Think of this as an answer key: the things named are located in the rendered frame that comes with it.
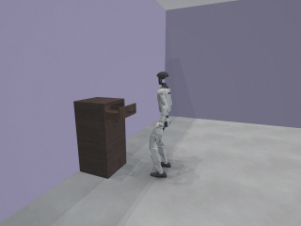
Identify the robot right thigh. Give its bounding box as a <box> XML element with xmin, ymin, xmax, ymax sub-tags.
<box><xmin>156</xmin><ymin>121</ymin><xmax>171</xmax><ymax>147</ymax></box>

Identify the left robot foot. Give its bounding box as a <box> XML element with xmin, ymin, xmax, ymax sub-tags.
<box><xmin>150</xmin><ymin>171</ymin><xmax>166</xmax><ymax>178</ymax></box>

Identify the left robot hand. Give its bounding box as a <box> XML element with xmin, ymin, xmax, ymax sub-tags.
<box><xmin>154</xmin><ymin>127</ymin><xmax>164</xmax><ymax>143</ymax></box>

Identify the robot left forearm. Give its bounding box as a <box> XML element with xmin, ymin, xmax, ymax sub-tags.
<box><xmin>158</xmin><ymin>106</ymin><xmax>167</xmax><ymax>129</ymax></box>

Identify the left robot upper arm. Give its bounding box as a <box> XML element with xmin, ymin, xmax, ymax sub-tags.
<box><xmin>157</xmin><ymin>89</ymin><xmax>168</xmax><ymax>110</ymax></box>

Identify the drawer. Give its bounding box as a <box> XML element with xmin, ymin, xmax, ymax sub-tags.
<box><xmin>105</xmin><ymin>103</ymin><xmax>136</xmax><ymax>121</ymax></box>

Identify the cabinet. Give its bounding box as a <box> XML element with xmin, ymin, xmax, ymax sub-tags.
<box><xmin>73</xmin><ymin>97</ymin><xmax>127</xmax><ymax>179</ymax></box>

